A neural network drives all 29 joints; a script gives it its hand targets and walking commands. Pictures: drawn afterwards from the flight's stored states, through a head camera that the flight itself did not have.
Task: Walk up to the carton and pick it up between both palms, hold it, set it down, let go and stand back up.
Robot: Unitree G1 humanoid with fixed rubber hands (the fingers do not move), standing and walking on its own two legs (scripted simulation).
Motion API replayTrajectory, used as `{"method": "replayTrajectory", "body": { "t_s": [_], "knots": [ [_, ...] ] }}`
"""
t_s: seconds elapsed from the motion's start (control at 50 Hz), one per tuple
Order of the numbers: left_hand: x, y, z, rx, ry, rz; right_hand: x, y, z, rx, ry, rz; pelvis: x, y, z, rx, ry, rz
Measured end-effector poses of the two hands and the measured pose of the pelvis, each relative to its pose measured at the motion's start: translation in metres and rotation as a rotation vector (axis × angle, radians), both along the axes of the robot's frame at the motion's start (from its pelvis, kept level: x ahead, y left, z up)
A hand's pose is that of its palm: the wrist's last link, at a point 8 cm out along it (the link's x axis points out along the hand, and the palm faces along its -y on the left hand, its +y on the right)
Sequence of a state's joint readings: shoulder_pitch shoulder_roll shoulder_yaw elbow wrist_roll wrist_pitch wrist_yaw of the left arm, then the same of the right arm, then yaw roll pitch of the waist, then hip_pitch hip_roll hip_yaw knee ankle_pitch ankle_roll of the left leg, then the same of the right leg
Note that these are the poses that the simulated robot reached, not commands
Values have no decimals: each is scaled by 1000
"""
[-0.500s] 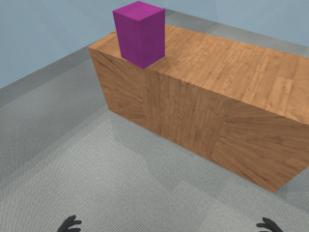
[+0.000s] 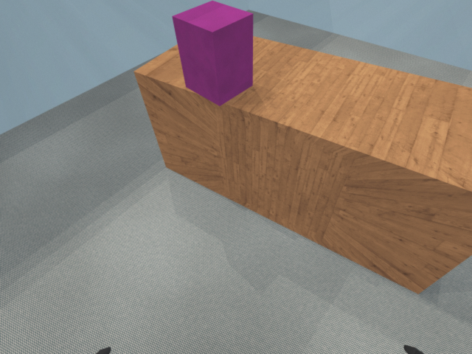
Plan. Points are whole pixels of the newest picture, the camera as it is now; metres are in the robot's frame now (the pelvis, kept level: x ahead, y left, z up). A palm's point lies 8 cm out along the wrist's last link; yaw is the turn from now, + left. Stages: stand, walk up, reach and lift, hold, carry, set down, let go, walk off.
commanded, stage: stand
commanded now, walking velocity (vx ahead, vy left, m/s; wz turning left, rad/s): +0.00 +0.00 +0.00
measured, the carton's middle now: (216, 54) +1.08 +0.09 -0.02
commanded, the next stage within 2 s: walk up in 0.28 s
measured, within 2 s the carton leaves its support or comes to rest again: neither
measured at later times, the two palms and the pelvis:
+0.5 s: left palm out of the picture +0.08 +0.30 -0.11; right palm out of the picture +0.08 -0.29 -0.11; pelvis +0.00 +0.01 +0.00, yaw -1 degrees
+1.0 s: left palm (46, 290) +0.27 +0.42 -0.10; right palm (371, 352) +0.14 -0.20 -0.10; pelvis +0.12 +0.12 -0.02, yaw -13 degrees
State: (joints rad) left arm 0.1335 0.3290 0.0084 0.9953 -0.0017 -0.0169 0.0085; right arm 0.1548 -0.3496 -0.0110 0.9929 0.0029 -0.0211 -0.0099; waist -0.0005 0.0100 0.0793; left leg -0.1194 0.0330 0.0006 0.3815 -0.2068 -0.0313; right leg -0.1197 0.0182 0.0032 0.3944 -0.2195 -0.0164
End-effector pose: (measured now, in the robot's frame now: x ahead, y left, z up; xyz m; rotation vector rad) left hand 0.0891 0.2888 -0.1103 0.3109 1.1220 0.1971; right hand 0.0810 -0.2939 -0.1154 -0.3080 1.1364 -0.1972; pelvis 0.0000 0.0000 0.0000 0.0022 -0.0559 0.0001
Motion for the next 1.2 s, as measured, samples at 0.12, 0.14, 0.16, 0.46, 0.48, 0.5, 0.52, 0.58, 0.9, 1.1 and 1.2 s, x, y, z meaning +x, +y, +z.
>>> {"method": "replayTrajectory", "body": {
  "t_s": [0.12, 0.14, 0.16, 0.46, 0.48, 0.5, 0.52, 0.58, 0.9, 1.1, 1.2],
  "knots": [
    [0, 1, -2, -1, 3, 8, 3, -1, 3, -10, -3, -2, 1, 1, 0, 0, 0, 0],
    [0, 1, -1, -2, 2, 9, 4, -1, 3, -11, -5, -1, 1, 1, 1, 0, 0, -1],
    [0, 2, -1, -2, 2, 9, 5, 0, 3, -12, -9, -2, 1, 1, 1, 0, 0, -2],
    [-13, 7, -2, 3, 39, 16, 3, 3, 3, -6, -7, -10, -1, 5, 2, -2, 4, -6],
    [-13, 8, -2, 4, 43, 16, 2, 3, 3, -7, -3, -11, -1, 5, 2, -1, 5, -7],
    [-14, 8, -1, 6, 42, 13, 1, 2, 3, -7, -2, -9, 0, 6, 2, 1, 8, -14],
    [-15, 10, 0, 9, 41, 7, 1, 0, 4, -8, -10, -5, 1, 7, 1, 4, 12, -25],
    [-20, 20, 4, 34, 59, -13, 6, -6, 6, -17, -55, -8, 6, 13, -2, 0, 26, -51],
    [69, 149, -3, 188, 46, -91, 78, 80, 5, -56, -193, 1, 88, 106, -35, 1, 6, -159],
    [272, 102, 21, 77, -181, -396, 50, 99, 25, -96, -128, -237, 164, 124, -18, 7, -16, -267],
    [355, 69, 23, 83, -264, -531, 51, 98, 8, -92, -73, -304, 202, 123, -33, -13, -4, -312]
  ]
}}
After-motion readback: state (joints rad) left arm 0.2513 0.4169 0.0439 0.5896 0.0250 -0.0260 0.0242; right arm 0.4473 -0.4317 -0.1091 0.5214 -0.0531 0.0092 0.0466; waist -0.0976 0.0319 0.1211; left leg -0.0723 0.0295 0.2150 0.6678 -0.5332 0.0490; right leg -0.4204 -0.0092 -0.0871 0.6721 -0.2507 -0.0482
